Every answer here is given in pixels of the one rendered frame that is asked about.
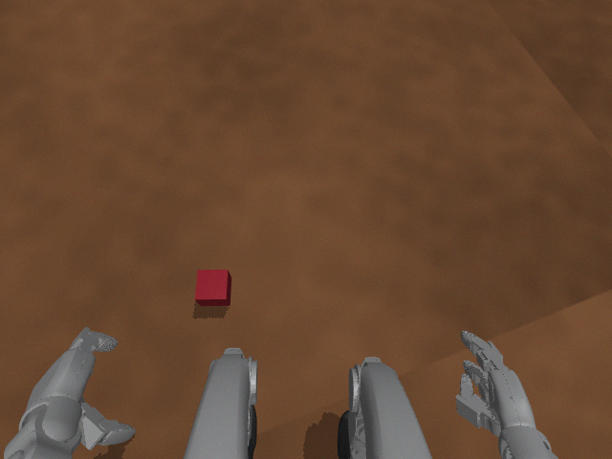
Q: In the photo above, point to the right robot arm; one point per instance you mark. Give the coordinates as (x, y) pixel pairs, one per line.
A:
(523, 442)

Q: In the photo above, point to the left robot hand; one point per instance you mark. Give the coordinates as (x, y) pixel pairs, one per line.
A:
(68, 377)

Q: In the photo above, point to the left robot arm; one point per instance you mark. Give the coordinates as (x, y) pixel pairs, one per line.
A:
(48, 429)

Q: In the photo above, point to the right robot hand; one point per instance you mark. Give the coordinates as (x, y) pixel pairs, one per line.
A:
(505, 403)

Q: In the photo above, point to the cube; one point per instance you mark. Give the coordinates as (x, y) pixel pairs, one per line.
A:
(213, 287)

